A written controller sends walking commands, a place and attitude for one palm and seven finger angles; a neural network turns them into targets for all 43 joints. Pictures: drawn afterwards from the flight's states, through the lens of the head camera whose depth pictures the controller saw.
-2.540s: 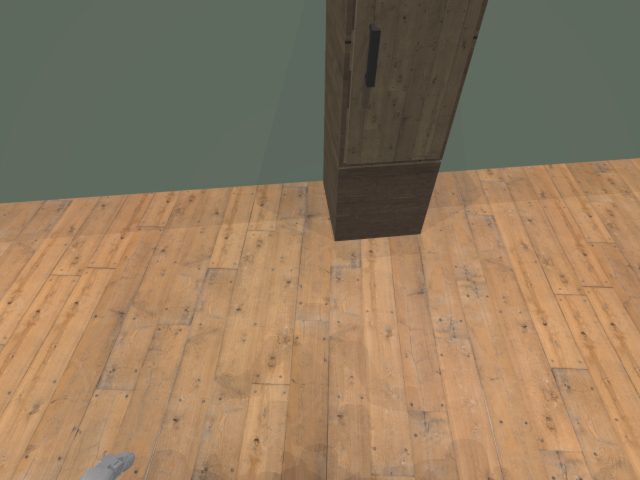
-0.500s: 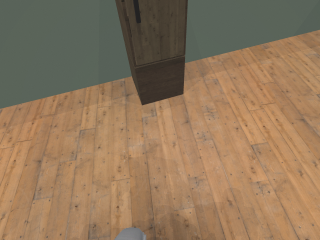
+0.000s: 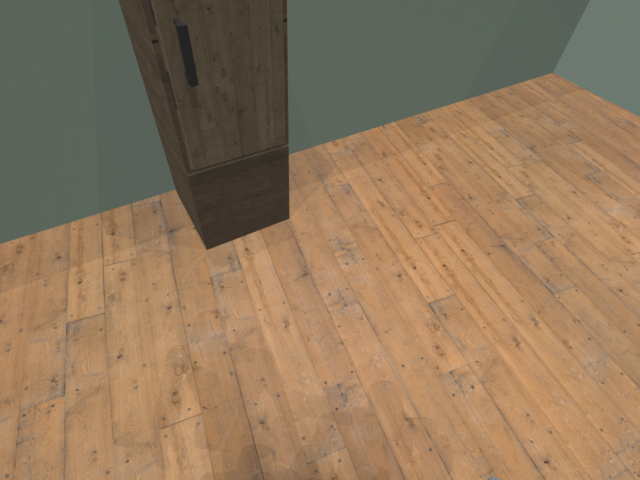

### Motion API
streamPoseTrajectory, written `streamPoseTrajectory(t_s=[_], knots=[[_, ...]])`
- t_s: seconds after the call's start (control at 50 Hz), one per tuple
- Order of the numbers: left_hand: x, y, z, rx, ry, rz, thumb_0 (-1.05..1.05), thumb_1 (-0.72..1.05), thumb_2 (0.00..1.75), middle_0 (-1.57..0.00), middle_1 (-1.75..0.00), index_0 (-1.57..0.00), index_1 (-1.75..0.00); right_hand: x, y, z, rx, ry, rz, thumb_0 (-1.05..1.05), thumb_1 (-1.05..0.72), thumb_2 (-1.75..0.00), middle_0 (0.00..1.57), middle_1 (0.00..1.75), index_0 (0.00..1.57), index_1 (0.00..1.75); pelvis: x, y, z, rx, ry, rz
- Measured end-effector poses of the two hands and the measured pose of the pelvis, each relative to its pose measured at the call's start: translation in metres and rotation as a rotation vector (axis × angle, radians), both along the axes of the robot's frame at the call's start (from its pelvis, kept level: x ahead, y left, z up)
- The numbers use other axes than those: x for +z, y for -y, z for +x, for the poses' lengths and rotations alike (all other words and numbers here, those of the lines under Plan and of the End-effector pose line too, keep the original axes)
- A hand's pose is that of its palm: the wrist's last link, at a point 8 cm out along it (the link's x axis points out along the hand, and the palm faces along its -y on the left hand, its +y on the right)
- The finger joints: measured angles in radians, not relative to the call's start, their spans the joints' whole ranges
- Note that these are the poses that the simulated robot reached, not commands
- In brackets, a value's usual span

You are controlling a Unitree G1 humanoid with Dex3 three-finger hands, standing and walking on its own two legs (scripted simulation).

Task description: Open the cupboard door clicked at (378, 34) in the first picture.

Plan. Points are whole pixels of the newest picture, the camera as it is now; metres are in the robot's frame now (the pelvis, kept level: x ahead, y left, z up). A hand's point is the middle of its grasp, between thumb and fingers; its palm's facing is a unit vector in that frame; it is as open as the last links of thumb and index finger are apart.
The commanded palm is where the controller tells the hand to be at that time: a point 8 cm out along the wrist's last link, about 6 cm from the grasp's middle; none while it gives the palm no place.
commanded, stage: walk to a spot facing it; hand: left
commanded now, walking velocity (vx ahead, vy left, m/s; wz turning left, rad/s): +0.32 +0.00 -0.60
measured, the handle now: (185, 52) +1.02 +0.48 +0.03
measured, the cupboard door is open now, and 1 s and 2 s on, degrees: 0 0 0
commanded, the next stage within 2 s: turn to face it in 1.58 s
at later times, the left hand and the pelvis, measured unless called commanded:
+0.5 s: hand (228, 383) +0.29 +0.19 -0.19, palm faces -0.34 -0.94 -0.10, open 7.4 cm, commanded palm none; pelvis +0.16 +0.05 -0.01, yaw -20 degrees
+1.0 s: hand (283, 273) +0.52 +0.14 -0.18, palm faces -0.51 -0.82 -0.24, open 7.3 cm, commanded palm none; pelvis +0.42 -0.03 -0.01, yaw -35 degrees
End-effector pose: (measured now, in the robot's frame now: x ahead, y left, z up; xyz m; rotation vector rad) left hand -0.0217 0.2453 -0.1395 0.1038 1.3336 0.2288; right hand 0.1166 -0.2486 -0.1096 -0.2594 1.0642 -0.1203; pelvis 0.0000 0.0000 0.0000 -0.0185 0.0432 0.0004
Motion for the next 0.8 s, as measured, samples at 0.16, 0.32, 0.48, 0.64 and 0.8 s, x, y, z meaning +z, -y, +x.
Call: streamPoseTrajectory(t_s=[0.16,0.32,0.48,0.64,0.8], knots=[[-0.01,-0.056,0.095,-0.156,0.027,-0.026,0.0,0.91,0.9,-0.2,-0.3,-0.2,-0.3,0.01,-0.046,-0.024,-0.159,0.015,-0.018,0.0,-0.91,-0.9,0.2,0.3,0.2,0.3,0.002,-0.044,0.041,-0.122,0.036,-0.037],[-0.009,-0.061,0.214,-0.287,0.098,-0.036,0.0,0.91,0.9,-0.19,-0.3,-0.19,-0.3,-0.001,-0.088,-0.1,-0.382,-0.241,0.0,0.0,-0.91,-0.9,0.2,0.3,0.2,0.3,0.003,-0.06,0.093,-0.23,0.046,-0.052],[-0.027,-0.005,0.312,-0.44,0.054,-0.103,0.0,0.91,0.9,-0.19,-0.3,-0.19,-0.3,-0.01,-0.147,-0.145,-0.581,-0.503,0.103,0.0,-0.91,-0.9,0.2,0.3,0.2,0.3,-0.01,-0.052,0.154,-0.331,0.026,-0.041],[-0.041,0.082,0.425,-0.598,0.126,-0.156,0.0,0.91,0.9,-0.2,-0.3,-0.2,-0.3,-0.016,-0.164,-0.115,-0.739,-0.637,0.218,0.0,-0.91,-0.9,0.2,0.3,0.2,0.3,-0.028,-0.011,0.23,-0.437,0.034,-0.013],[-0.022,0.078,0.49,-0.632,0.097,-0.021,-0.01,0.93,0.9,-0.2,-0.3,-0.2,-0.3,-0.042,-0.057,0.055,-0.726,-0.276,0.155,0.01,-0.91,-0.9,0.2,0.3,0.2,0.3,-0.019,0.019,0.303,-0.528,0.046,-0.011]])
